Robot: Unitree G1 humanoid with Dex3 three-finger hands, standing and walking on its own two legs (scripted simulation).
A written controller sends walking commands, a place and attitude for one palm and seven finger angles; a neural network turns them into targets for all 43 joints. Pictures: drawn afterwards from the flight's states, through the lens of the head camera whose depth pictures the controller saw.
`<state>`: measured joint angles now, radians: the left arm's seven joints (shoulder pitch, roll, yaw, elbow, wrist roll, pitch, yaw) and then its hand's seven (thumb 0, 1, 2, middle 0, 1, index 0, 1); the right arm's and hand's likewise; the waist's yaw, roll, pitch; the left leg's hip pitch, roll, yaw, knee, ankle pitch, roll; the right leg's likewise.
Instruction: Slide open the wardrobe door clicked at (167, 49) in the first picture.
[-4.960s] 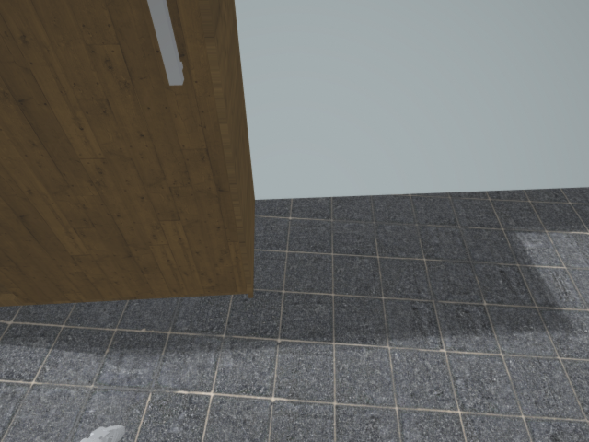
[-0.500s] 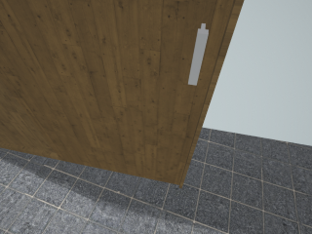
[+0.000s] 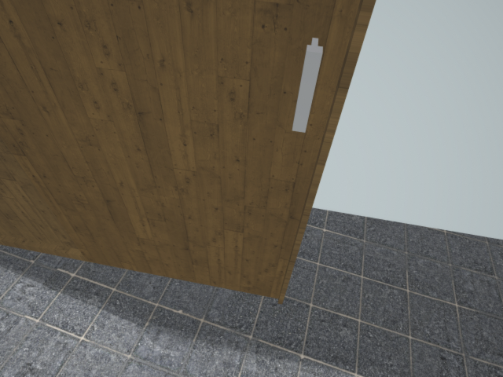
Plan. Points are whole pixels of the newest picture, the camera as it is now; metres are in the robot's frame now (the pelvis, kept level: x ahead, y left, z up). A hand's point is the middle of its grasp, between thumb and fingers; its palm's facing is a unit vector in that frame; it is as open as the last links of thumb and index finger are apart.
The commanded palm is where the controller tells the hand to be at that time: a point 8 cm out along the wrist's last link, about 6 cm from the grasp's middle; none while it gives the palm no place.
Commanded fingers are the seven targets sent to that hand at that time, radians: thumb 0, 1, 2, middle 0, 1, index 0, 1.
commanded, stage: look again from close up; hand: right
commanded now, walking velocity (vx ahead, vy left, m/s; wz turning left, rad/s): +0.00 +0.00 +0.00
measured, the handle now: (306, 86) +0.53 -0.05 +0.22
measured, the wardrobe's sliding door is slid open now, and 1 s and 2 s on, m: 0.00 0.00 0.00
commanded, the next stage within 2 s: shuffle to correct the standing spot in 0.52 s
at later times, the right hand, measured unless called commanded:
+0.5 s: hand out of the picture +0.00 -0.17 -0.17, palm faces +0.00 +0.98 -0.20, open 7.3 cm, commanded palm none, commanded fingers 0.00 -0.90 -0.90 0.20 0.30 0.20 0.30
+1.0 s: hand out of the picture +0.00 -0.14 -0.19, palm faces +0.10 +0.98 -0.17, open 7.4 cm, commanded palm none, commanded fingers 0.00 -0.90 -0.90 0.20 0.30 0.20 0.30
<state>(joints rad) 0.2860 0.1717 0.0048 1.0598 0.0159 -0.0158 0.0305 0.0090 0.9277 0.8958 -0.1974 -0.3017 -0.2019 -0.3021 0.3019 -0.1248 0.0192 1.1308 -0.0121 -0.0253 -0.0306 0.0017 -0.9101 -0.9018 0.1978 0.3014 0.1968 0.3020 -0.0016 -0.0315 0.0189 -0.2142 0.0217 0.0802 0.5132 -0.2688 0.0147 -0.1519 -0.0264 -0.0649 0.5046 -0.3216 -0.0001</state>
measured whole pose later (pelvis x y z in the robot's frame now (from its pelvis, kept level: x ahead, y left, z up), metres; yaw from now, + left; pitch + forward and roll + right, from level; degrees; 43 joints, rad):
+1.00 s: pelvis +0.03 +0.03 -0.01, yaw -4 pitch +1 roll +0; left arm 0.33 0.12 0.01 1.10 0.03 -0.01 0.03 0.00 0.91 0.90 -0.20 -0.30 -0.20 -0.30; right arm 0.34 -0.15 -0.02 1.08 -0.03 -0.01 -0.01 0.00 -0.91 -0.90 0.20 0.30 0.19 0.30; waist 0.00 0.00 0.02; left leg -0.24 0.01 0.15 0.61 -0.38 0.05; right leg -0.23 -0.05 -0.01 0.64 -0.41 0.01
